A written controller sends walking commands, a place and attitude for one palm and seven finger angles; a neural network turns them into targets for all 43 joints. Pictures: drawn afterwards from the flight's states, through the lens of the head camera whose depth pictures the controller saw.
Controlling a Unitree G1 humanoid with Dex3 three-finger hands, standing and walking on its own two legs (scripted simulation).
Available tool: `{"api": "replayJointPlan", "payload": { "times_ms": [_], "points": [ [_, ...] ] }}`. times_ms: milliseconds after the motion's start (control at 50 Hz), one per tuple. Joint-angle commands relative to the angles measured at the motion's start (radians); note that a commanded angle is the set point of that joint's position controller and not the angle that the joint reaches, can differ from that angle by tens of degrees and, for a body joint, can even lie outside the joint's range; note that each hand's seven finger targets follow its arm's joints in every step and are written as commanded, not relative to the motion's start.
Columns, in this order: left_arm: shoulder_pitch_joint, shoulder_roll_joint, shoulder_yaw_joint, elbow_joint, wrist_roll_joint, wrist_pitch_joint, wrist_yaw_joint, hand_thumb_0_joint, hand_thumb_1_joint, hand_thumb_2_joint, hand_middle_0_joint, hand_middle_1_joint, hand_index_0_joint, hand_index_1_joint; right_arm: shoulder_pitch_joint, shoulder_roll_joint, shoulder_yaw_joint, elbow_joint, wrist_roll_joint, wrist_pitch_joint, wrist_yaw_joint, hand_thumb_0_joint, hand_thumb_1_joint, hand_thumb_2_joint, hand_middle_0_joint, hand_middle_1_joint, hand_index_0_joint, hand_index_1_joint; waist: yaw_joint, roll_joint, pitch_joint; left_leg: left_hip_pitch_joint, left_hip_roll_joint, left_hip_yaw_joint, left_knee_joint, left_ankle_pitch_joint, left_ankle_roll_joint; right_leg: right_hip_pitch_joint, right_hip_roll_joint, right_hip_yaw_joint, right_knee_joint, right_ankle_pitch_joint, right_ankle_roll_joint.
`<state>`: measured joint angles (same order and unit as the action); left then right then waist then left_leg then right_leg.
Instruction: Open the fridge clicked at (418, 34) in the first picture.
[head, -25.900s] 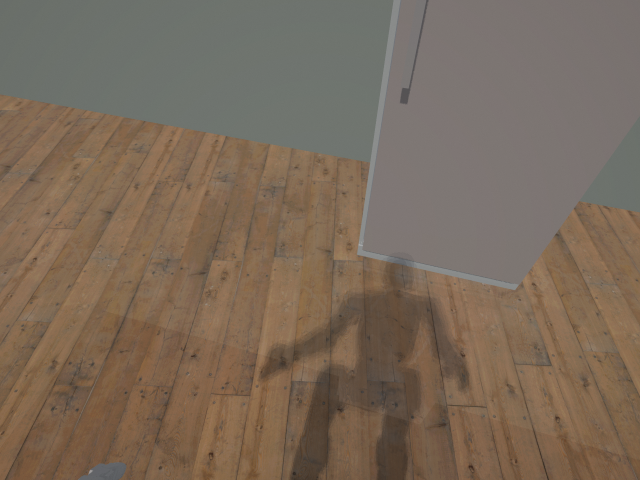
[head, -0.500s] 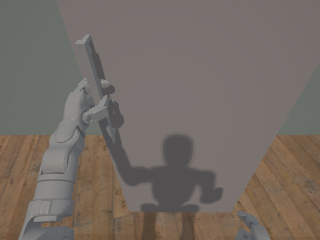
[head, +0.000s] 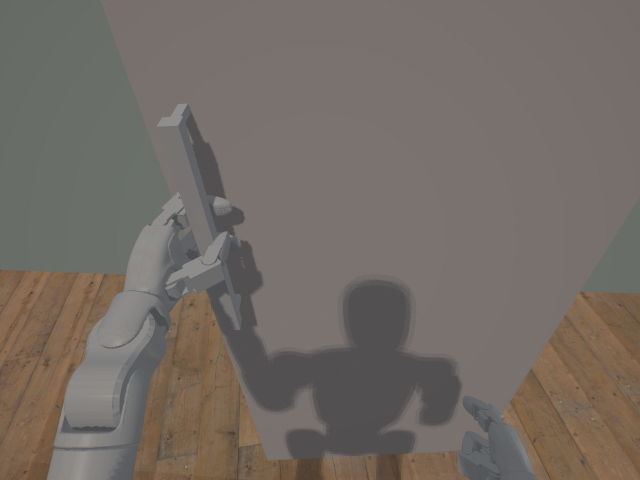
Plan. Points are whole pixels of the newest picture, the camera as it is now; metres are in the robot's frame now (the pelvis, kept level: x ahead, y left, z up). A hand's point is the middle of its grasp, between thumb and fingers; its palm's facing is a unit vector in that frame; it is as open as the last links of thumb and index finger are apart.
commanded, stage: walk backward, drawing the door open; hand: left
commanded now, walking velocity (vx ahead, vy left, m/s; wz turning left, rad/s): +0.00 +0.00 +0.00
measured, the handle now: (212, 235) +0.35 +0.16 +0.17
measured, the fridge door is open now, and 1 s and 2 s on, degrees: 7 26 46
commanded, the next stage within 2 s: none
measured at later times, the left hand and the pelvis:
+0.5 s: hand (217, 373) +0.17 +0.11 +0.17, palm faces +0.02 -0.97 -0.23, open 7.1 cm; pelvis -0.09 +0.00 +0.00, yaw +1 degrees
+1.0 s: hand (239, 431) +0.13 +0.07 +0.17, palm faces +0.17 -0.96 -0.23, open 7.2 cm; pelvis -0.10 -0.08 -0.01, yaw +12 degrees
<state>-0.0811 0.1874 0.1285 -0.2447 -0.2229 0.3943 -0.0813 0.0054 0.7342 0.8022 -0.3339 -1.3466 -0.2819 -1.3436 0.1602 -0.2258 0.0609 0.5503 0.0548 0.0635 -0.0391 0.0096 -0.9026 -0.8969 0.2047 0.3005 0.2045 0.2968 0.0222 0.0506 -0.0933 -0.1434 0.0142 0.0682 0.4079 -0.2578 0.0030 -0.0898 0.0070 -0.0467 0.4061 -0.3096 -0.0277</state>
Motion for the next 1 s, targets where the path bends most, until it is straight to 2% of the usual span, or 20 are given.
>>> {"api": "replayJointPlan", "payload": {
  "times_ms": [0,20,40,60,80,220,280,340,400,520,580,620,660,720,800,840,880,920,960,980],
  "points": [
    [-0.073,0.175,0.097,-0.359,-0.009,-0.056,-0.024,0.0,0.9,0.9,-0.45,-1.4,-0.45,-1.4,-0.169,-0.101,-0.035,-0.18,-0.006,-0.04,-0.004,0.0,-0.9,-0.9,0.2,0.3,0.2,0.3,0.044,-0.077,-0.192,0.131,-0.001,-0.046,0.037,0.548,0.04,0.051,-0.004,-0.004,0.026,0.706,0.017],
    [-0.356,0.332,0.098,-0.505,0.094,-0.236,0.065,0.0,0.9,0.9,-0.45,-1.4,-0.45,-1.4,-0.148,-0.11,-0.031,-0.207,-0.016,-0.031,-0.022,0.0,-0.9,-0.9,0.2,0.3,0.2,0.3,-0.015,-0.029,-0.049,0.122,0.026,-0.024,0.102,0.491,0.06,-0.14,-0.054,0.101,-0.069,0.688,0.066],
    [-0.142,0.2,0.043,-0.297,0.098,-0.283,0.095,0.0,0.9,0.9,-0.45,-1.4,-0.45,-1.4,-0.127,-0.103,-0.042,-0.157,-0.032,-0.017,-0.032,0.0,-0.9,-0.9,0.2,0.3,0.2,0.3,-0.028,-0.078,-0.034,0.128,0.028,-0.047,0.127,0.464,0.059,-0.167,-0.069,0.081,-0.075,0.652,0.063],
    [-0.034,0.163,-0.002,-0.277,0.117,-0.314,0.106,0.0,0.9,0.9,-0.45,-1.4,-0.45,-1.4,-0.121,-0.105,-0.044,-0.163,-0.042,-0.002,-0.029,0.0,-0.9,-0.9,0.2,0.3,0.2,0.3,-0.019,-0.101,-0.062,0.125,0.037,-0.056,0.115,0.465,0.053,-0.155,-0.072,0.074,-0.073,0.646,0.062],
    [-0.024,0.177,-0.005,-0.328,0.123,-0.349,0.111,0.0,0.9,0.9,-0.45,-1.4,-0.45,-1.4,-0.131,-0.108,-0.049,-0.171,-0.043,0.008,-0.031,0.0,-0.9,-0.9,0.2,0.3,0.2,0.3,-0.018,-0.098,-0.077,0.136,0.039,-0.06,0.1,0.487,0.052,-0.15,-0.071,0.064,-0.073,0.641,0.06],
    [0.069,0.163,-0.052,-0.438,0.153,-0.479,0.145,0.0,0.9,0.9,-0.45,-1.4,-0.45,-1.4,-0.12,-0.078,-0.058,-0.207,-0.049,0.044,-0.032,0.0,-0.9,-0.9,0.2,0.3,0.2,0.3,-0.037,-0.034,-0.178,0.188,0.068,-0.085,0.057,0.583,0.047,-0.128,-0.055,0.035,-0.032,0.507,0.059],
    [0.11,0.162,-0.067,-0.443,0.161,-0.517,0.154,0.0,0.9,0.9,-0.45,-1.4,-0.45,-1.4,-0.12,-0.071,-0.056,-0.207,-0.055,0.034,-0.033,0.0,-0.9,-0.9,0.2,0.3,0.2,0.3,-0.037,-0.033,-0.144,0.154,0.073,-0.114,0.01,0.463,0.042,-0.163,-0.044,0.023,-0.047,0.325,0.057],
    [0.107,0.141,-0.092,-0.454,0.172,-0.546,0.162,0.0,0.9,0.9,-0.45,-1.4,-0.45,-1.4,-0.119,-0.061,-0.055,-0.208,-0.06,0.019,-0.034,0.0,-0.9,-0.9,0.2,0.3,0.2,0.3,-0.044,-0.06,-0.079,0.062,0.074,-0.141,-0.054,0.266,0.042,-0.188,-0.032,0.023,-0.077,0.144,0.058],
    [0.108,0.132,-0.108,-0.482,0.181,-0.57,0.171,0.0,0.9,0.9,-0.45,-1.4,-0.45,-1.4,-0.117,-0.058,-0.06,-0.2,-0.06,0.0,-0.035,0.0,-0.9,-0.9,0.2,0.3,0.2,0.3,-0.051,-0.033,-0.039,-0.008,0.079,-0.176,-0.111,0.077,0.043,-0.204,-0.026,0.029,-0.08,0.011,0.052],
    [0.123,0.124,-0.113,-0.535,0.192,-0.588,0.18,0.0,0.9,0.9,-0.45,-1.4,-0.45,-1.4,-0.131,-0.048,-0.071,-0.177,-0.064,-0.043,-0.038,0.0,-0.9,-0.9,0.2,0.3,0.2,0.3,-0.044,0.006,-0.058,-0.148,0.126,-0.274,-0.197,-0.071,0.067,-0.116,-0.008,0.05,0.028,-0.033,0.042],
    [0.13,0.142,-0.099,-0.558,0.197,-0.583,0.185,0.0,0.9,0.9,-0.45,-1.4,-0.45,-1.4,-0.126,-0.041,-0.083,-0.155,-0.063,-0.065,-0.037,0.0,-0.9,-0.9,0.2,0.3,0.2,0.3,-0.043,-0.06,-0.067,-0.16,0.084,-0.233,-0.136,-0.087,0.05,-0.119,-0.036,0.054,-0.054,-0.081,0.034],
    [0.109,0.133,-0.106,-0.58,0.201,-0.581,0.187,0.0,0.9,0.9,-0.45,-1.4,-0.45,-1.4,-0.106,-0.032,-0.091,-0.128,-0.058,-0.083,-0.037,0.0,-0.9,-0.9,0.2,0.3,0.2,0.3,-0.055,-0.124,-0.081,-0.042,0.028,-0.142,0.021,-0.037,0.021,-0.247,-0.105,0.061,-0.15,-0.144,0.008],
    [0.093,0.137,-0.1,-0.608,0.209,-0.573,0.189,0.0,0.9,0.9,-0.45,-1.4,-0.45,-1.4,-0.084,-0.024,-0.094,-0.103,-0.061,-0.104,-0.039,0.0,-0.9,-0.9,0.2,0.3,0.2,0.3,-0.069,-0.138,-0.106,0.024,0.001,-0.096,0.151,0.023,0.01,-0.33,-0.16,0.039,-0.148,-0.117,-0.02],
    [0.093,0.137,-0.104,-0.629,0.199,-0.56,0.183,0.0,0.9,0.9,-0.45,-1.4,-0.45,-1.4,-0.066,-0.026,-0.098,-0.081,-0.068,-0.141,-0.049,0.0,-0.9,-0.9,0.2,0.3,0.2,0.3,-0.088,-0.085,-0.101,-0.004,0.032,-0.156,0.137,0.026,0.016,-0.343,-0.133,0.001,-0.035,-0.048,-0.025],
    [0.096,0.14,-0.096,-0.658,0.173,-0.558,0.174,0.0,0.9,0.9,-0.45,-1.4,-0.45,-1.4,-0.103,-0.027,-0.1,-0.071,-0.075,-0.168,-0.061,0.0,-0.9,-0.9,0.2,0.3,0.2,0.3,-0.081,-0.003,-0.025,-0.168,0.104,-0.353,-0.075,-0.11,0.06,-0.239,-0.045,0.033,0.034,-0.163,0.015],
    [0.098,0.152,-0.073,-0.664,0.183,-0.553,0.174,0.0,0.9,0.9,-0.45,-1.4,-0.45,-1.4,-0.121,-0.02,-0.099,-0.068,-0.076,-0.164,-0.06,0.0,-0.9,-0.9,0.2,0.3,0.2,0.3,-0.069,-0.022,0.005,-0.293,0.068,-0.3,-0.027,-0.202,0.044,-0.185,-0.082,0.099,-0.044,-0.271,0.001],
    [0.083,0.18,-0.042,-0.698,0.189,-0.548,0.188,0.0,0.9,0.9,-0.45,-1.4,-0.45,-1.4,-0.094,-0.01,-0.103,-0.04,-0.071,-0.158,-0.054,0.0,-0.9,-0.9,0.2,0.3,0.2,0.3,-0.073,-0.137,-0.042,-0.198,-0.034,-0.087,0.284,-0.098,-0.026,-0.271,-0.233,0.12,-0.204,-0.335,-0.063],
    [0.096,0.166,-0.028,-0.679,0.212,-0.544,0.183,0.0,0.9,0.9,-0.45,-1.4,-0.45,-1.4,-0.078,-0.005,-0.101,-0.058,-0.075,-0.166,-0.048,0.0,-0.9,-0.9,0.2,0.3,0.2,0.3,-0.054,-0.172,-0.067,-0.271,-0.021,-0.007,0.586,-0.173,-0.021,-0.221,-0.313,0.054,-0.175,-0.076,-0.098],
    [0.124,0.146,-0.036,-0.663,0.214,-0.551,0.165,0.0,0.9,0.9,-0.45,-1.4,-0.45,-1.4,-0.077,0.017,-0.076,-0.084,-0.089,-0.191,-0.051,0.0,-0.9,-0.9,0.2,0.3,0.2,0.3,-0.036,-0.13,-0.052,-0.331,0.022,0.011,0.549,-0.19,-0.016,-0.09,-0.289,-0.056,-0.083,0.249,-0.103],
    [0.134,0.135,-0.056,-0.642,0.205,-0.554,0.16,0.0,0.9,0.9,-0.45,-1.4,-0.45,-1.4,-0.086,0.011,-0.071,-0.083,-0.086,-0.204,-0.051,0.0,-0.9,-0.9,0.2,0.3,0.2,0.3,-0.035,-0.11,-0.054,-0.334,0.043,0.0,0.462,-0.165,-0.016,-0.03,-0.288,-0.063,-0.019,0.384,-0.114]
  ]
}}
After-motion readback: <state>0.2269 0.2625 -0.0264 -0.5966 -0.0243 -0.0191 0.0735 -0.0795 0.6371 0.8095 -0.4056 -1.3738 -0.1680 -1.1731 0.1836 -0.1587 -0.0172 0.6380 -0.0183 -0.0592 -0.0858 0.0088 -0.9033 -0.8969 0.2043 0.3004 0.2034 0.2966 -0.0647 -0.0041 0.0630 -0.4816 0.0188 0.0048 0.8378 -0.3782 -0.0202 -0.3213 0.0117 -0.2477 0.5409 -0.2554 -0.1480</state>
